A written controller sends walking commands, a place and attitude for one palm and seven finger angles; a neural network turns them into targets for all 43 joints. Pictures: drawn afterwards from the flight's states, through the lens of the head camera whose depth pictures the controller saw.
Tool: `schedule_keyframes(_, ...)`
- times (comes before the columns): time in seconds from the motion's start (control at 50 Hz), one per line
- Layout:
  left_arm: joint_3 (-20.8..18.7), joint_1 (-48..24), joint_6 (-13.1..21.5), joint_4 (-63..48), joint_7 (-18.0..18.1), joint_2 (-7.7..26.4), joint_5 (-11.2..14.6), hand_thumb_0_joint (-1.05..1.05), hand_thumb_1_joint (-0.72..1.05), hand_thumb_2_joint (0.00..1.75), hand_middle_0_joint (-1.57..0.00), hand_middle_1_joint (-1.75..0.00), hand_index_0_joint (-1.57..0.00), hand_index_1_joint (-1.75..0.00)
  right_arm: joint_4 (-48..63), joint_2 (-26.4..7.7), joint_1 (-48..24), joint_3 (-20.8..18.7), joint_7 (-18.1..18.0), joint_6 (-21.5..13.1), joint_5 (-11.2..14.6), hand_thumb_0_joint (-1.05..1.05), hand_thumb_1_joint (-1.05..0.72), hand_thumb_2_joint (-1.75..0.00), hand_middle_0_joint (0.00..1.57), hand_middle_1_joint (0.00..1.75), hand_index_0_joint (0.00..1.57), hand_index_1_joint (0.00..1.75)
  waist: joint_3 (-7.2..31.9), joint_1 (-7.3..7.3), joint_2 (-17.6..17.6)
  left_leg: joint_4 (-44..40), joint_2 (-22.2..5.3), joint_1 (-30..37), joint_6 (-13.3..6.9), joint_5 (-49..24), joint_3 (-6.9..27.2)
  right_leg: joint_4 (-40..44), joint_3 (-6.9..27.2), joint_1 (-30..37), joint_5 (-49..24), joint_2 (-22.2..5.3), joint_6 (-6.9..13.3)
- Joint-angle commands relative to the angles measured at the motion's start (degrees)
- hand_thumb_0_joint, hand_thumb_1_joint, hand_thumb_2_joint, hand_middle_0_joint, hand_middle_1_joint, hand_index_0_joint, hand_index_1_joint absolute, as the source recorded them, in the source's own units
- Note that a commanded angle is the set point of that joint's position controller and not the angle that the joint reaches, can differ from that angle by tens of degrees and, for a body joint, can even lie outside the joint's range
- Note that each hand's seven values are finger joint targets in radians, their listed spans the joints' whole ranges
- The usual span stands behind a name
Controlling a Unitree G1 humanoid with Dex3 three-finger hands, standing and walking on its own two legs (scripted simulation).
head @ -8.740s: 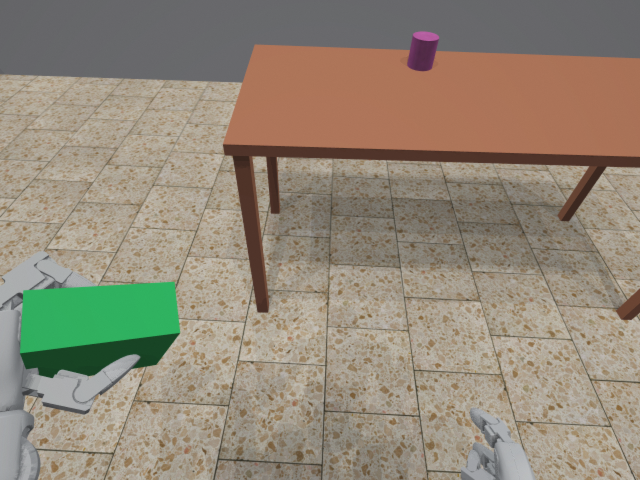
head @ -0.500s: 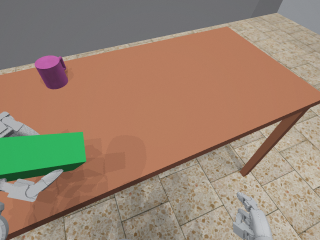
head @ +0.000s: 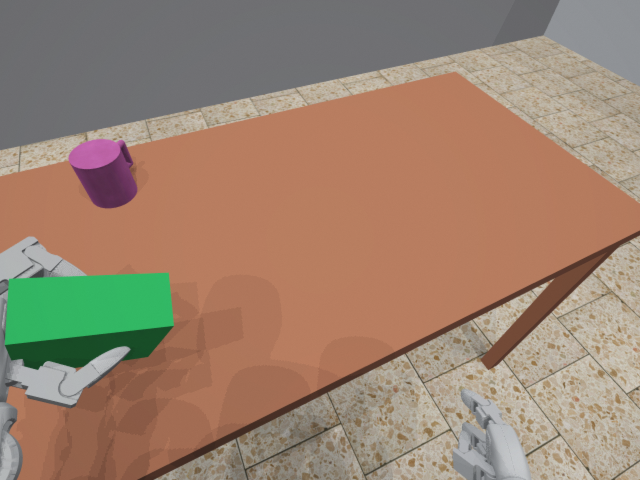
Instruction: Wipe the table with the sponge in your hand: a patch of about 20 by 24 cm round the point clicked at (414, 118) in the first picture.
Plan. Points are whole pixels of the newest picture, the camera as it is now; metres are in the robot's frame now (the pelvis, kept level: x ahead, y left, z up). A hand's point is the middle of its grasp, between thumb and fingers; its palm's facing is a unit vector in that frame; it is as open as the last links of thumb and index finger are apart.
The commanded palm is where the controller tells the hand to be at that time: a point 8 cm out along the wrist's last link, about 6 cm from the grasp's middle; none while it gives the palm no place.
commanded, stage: come to a stop and stand still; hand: left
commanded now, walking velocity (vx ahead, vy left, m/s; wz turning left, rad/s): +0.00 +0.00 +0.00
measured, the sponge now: (114, 323) +0.23 +0.22 +0.14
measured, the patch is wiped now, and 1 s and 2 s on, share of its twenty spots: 0.00 0.00 0.00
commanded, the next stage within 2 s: look again from close up in 0.16 s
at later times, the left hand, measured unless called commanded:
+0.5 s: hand (48, 282) +0.24 +0.26 +0.18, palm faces +0.40 -0.83 -0.40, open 9.3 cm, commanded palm +0.16 +0.28 +0.17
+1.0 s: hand (34, 366) +0.18 +0.25 +0.16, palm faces +0.40 -0.83 -0.38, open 9.3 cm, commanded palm +0.10 +0.27 +0.17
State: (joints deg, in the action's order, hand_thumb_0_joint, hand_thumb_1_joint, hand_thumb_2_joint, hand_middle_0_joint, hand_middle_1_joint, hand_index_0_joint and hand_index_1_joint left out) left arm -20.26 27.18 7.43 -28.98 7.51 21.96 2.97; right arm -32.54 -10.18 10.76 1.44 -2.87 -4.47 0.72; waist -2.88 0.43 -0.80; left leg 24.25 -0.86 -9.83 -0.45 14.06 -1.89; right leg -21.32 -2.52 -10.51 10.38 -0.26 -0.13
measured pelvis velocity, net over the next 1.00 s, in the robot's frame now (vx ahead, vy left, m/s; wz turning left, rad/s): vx -0.06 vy -0.01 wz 0.00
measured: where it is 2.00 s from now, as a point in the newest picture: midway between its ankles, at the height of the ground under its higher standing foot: outside the picture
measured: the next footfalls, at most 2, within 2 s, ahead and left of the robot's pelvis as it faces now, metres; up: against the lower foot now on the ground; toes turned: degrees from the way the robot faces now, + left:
left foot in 1.26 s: -0.14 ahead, +0.11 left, +0.00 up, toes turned +2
right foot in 1.94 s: -0.09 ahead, -0.11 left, +0.00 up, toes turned +2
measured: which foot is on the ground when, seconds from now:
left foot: down 0.00-1.00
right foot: down 0.00-1.00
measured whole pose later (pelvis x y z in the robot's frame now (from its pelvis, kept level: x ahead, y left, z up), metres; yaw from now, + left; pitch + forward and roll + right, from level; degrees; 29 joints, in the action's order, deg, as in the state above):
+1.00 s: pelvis -0.06 -0.01 -0.02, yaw +0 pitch +2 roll +1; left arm -23.6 19.5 13.7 -28.2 5.9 25.1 5.1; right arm -32.3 -8.4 7.7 2.0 1.1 -10.3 0.4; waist -5.9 3.4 -4.8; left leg 32.0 0.7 -21.0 -0.5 12.6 -2.6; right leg -35.8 -2.3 -22.0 15.4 -2.9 -0.3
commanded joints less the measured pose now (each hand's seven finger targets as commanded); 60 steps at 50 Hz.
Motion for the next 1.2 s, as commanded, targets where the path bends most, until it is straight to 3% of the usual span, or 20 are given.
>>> schedule_keyframes(0.0,-5.76,-2.66,3.51,-11.82,0.88,7.69,0.32,0.00,0.10,1.30,-1.20,-1.60,-1.20,-1.60,9.17,-7.82,-4.15,-3.22,-0.58,-2.36,0.05,0.00,-0.90,-0.90,0.20,0.30,0.20,0.30,11.15,0.19,4.00,-3.67,-4.54,-1.80,1.31,-19.65,3.71,-1.03,2.58,10.58,-19.45,-2.75,0.62)
schedule_keyframes(0.22,-5.43,-5.12,3.63,-12.35,1.34,7.96,0.21,0.00,0.10,1.30,-1.20,-1.60,-1.20,-1.60,9.39,-7.84,-4.34,-3.46,-1.08,-2.20,0.13,0.00,-0.90,-0.90,0.20,0.30,0.20,0.30,9.45,0.29,4.56,-5.02,-4.21,-3.14,0.96,-12.68,3.99,0.23,3.46,9.71,-15.33,-3.21,0.80)
schedule_keyframes(0.24,-24.25,-63.71,13.92,-31.17,1.12,53.61,-2.83,0.00,0.10,1.30,-1.20,-1.60,-1.20,-1.60,13.50,-10.80,0.58,4.37,-5.06,-2.48,4.95,0.00,-0.90,-0.90,0.20,0.30,0.20,0.30,6.50,-2.55,17.62,-4.20,-3.66,-16.99,-3.40,1.51,6.12,-8.42,3.56,7.51,2.99,-0.17,-3.45)
schedule_keyframes(0.26,-18.67,-40.28,10.06,-3.13,0.71,22.75,-3.45,0.00,0.10,1.30,-1.20,-1.60,-1.20,-1.60,9.14,-4.89,1.34,-1.79,-3.94,-5.18,2.40,0.00,-0.90,-0.90,0.20,0.30,0.20,0.30,5.89,0.10,3.20,-1.87,-6.21,-10.15,-1.64,2.46,7.02,-2.97,2.45,-4.06,11.21,-4.35,-0.03)
schedule_keyframes(0.28,-14.61,-29.16,8.36,5.96,0.42,19.62,-2.16,0.00,0.10,1.30,-1.20,-1.60,-1.20,-1.60,6.57,-8.56,-1.81,-1.27,-1.59,-5.99,-0.13,0.00,-0.90,-0.90,0.20,0.30,0.20,0.30,5.12,0.58,1.01,-1.63,-2.93,-4.17,-0.58,0.27,3.19,0.66,4.61,-6.34,6.19,-3.01,2.03)
schedule_keyframes(0.32,-11.86,-20.09,10.17,-0.25,-0.91,18.39,-0.15,0.00,0.10,1.30,-1.20,-1.60,-1.20,-1.60,8.00,-10.65,-1.42,-2.48,0.87,-7.30,-1.19,0.00,-0.90,-0.90,0.20,0.30,0.20,0.30,9.53,1.53,-1.35,2.94,-1.09,-4.98,-0.66,-2.16,3.27,1.56,9.42,-3.47,-2.60,-5.91,3.77)
schedule_keyframes(0.34,-8.59,-15.61,9.75,1.55,-1.44,13.56,0.81,0.00,0.10,1.30,-1.20,-1.60,-1.20,-1.60,6.94,-10.52,-3.96,-2.39,2.14,-7.73,-0.51,0.00,-0.90,-0.90,0.20,0.30,0.20,0.30,13.61,1.33,1.45,2.45,-1.44,-1.72,-0.63,-2.33,2.95,-0.52,9.85,-3.29,-2.29,-5.47,3.99)
schedule_keyframes(0.38,-4.85,-6.30,10.91,-4.76,-1.65,9.95,2.05,0.00,0.10,1.30,-1.20,-1.60,-1.20,-1.60,8.22,-11.08,0.44,-2.88,3.91,-8.41,-0.12,0.00,-0.90,-0.90,0.20,0.30,0.20,0.30,11.85,2.23,2.38,3.04,-1.37,-4.55,-0.65,-9.83,3.81,-2.45,7.58,-0.67,-12.33,-6.22,3.69)
schedule_keyframes(0.44,-9.49,-2.21,11.40,-6.52,-0.35,13.99,2.91,0.00,0.10,1.30,-1.20,-1.60,-1.20,-1.60,6.99,-11.59,-1.71,-3.38,4.86,-9.13,0.58,0.00,-0.90,-0.90,0.20,0.30,0.20,0.30,15.18,2.09,1.61,1.93,-2.11,-1.14,-0.63,-15.27,5.00,-5.54,6.27,-0.14,-14.25,-5.41,2.34)
schedule_keyframes(0.5,-13.00,-4.23,12.72,-8.40,0.18,16.76,3.13,0.00,0.10,1.30,-1.20,-1.60,-1.20,-1.60,6.04,-11.18,-0.21,-3.56,3.82,-8.56,-0.48,0.00,-0.90,-0.90,0.20,0.30,0.20,0.30,13.11,1.25,-1.99,2.09,-2.10,-4.13,0.49,-19.19,5.96,-5.43,4.95,1.96,-19.02,-6.35,1.83)
schedule_keyframes(0.54,-16.08,-7.83,12.61,-10.65,0.57,20.85,3.07,0.00,0.10,1.30,-1.20,-1.60,-1.20,-1.60,6.04,-11.63,-2.75,-3.65,3.18,-8.14,-0.20,0.00,-0.90,-0.90,0.20,0.30,0.20,0.30,15.18,0.82,1.68,1.69,-2.05,-2.28,0.37,-17.23,6.38,-6.42,6.14,1.49,-16.15,-6.44,1.89)
schedule_keyframes(0.56,-13.43,-7.31,13.17,-9.99,0.29,17.46,3.04,0.00,0.10,1.30,-1.20,-1.60,-1.20,-1.60,5.40,-10.67,-0.94,-3.47,2.82,-7.92,-0.62,0.00,-0.90,-0.90,0.20,0.30,0.20,0.30,13.79,0.87,2.76,1.57,-2.38,-3.85,0.37,-18.72,6.50,-6.36,4.30,1.98,-16.39,-6.60,1.80)
schedule_keyframes(0.68,-10.00,-7.90,13.02,-15.07,0.00,15.78,3.11,0.00,0.10,1.30,-1.20,-1.60,-1.20,-1.60,5.31,-10.63,-0.66,-3.67,2.95,-9.50,0.10,0.00,-0.90,-0.90,0.20,0.30,0.20,0.30,13.82,1.18,7.94,1.60,-4.63,-1.01,1.47,-26.86,8.68,-8.65,3.47,-0.67,-12.52,-6.20,1.19)
schedule_keyframes(0.78,-9.50,-7.58,11.95,-13.27,-0.26,14.16,2.02,0.00,0.10,1.30,-1.20,-1.60,-1.20,-1.60,5.69,-10.02,-0.22,-4.51,3.40,-9.61,-0.33,0.00,-0.90,-0.90,0.20,0.30,0.20,0.30,11.35,1.92,9.34,-2.06,-11.93,-0.43,0.62,-36.09,10.43,-18.06,1.85,-8.05,7.38,-5.97,-0.31)
schedule_keyframes(0.9,-8.59,-11.89,10.33,-11.10,-1.01,12.47,2.25,0.00,0.10,1.30,-1.20,-1.60,-1.20,-1.60,6.78,-9.65,-0.90,-4.49,3.08,-8.35,-0.26,0.00,-0.90,-0.90,0.20,0.30,0.20,0.30,9.49,1.67,5.91,0.12,-13.39,-5.12,-0.84,-26.85,9.87,-14.16,3.28,-7.06,3.74,-6.86,-0.34)
schedule_keyframes(0.98,-9.42,-9.18,10.02,-14.86,-1.20,12.66,3.50,0.00,0.10,1.30,-1.20,-1.60,-1.20,-1.60,8.62,-9.11,-2.80,-4.67,3.08,-7.79,0.60,0.00,-0.90,-0.90,0.20,0.30,0.20,0.30,12.22,2.21,4.79,4.23,-10.33,-9.39,-1.15,-11.68,8.55,-11.47,6.12,-4.28,-4.18,-8.01,0.86)
schedule_keyframes(1.04,-12.01,-3.94,9.55,-14.56,-0.46,15.27,5.12,0.00,0.10,1.30,-1.20,-1.60,-1.20,-1.60,7.17,-7.96,-2.38,-5.29,2.98,-7.02,1.62,0.00,-0.90,-0.90,0.20,0.30,0.20,0.30,13.81,1.31,-7.50,20.55,-1.65,-8.47,1.43,6.31,4.88,1.04,19.06,-10.27,-8.42,-20.19,8.15)
schedule_keyframes(1.08,-10.94,-4.45,7.63,-18.58,0.28,14.51,6.41,0.00,0.10,1.30,-1.20,-1.60,-1.20,-1.60,6.47,-6.44,-3.48,-4.87,3.08,-5.80,1.30,0.00,-0.90,-0.90,0.20,0.30,0.20,0.30,12.89,1.41,-8.29,33.46,-1.06,-12.91,1.88,11.67,7.01,3.04,19.67,-9.96,-12.76,-24.99,11.48)
schedule_keyframes(1.12,-12.61,-3.78,7.03,-18.42,1.22,15.03,5.74,0.00,0.10,1.30,-1.20,-1.60,-1.20,-1.60,5.46,-5.20,-3.66,-4.08,2.27,-5.71,1.66,0.00,-0.90,-0.90,0.20,0.30,0.20,0.30,11.82,1.07,-6.97,30.58,-3.88,-13.66,1.63,13.81,9.53,-1.42,16.45,-9.32,-23.40,-23.82,10.45)
schedule_keyframes(1.18,-13.05,-1.09,6.94,-17.76,2.53,14.75,4.56,0.00,0.10,1.30,-1.20,-1.60,-1.20,-1.60,5.52,-6.33,-2.43,-4.84,0.71,-5.27,1.79,0.00,-0.90,-0.90,0.20,0.30,0.20,0.30,14.59,0.11,-1.36,7.02,-2.24,-5.54,1.20,0.53,3.09,-8.70,10.59,-6.83,-18.61,-18.19,4.45)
